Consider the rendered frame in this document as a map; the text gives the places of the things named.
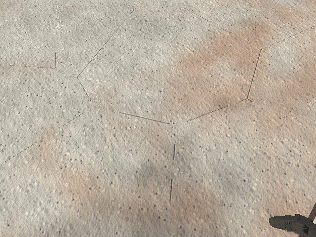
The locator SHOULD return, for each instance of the robot right hand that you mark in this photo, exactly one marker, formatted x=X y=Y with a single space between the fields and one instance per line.
x=297 y=223

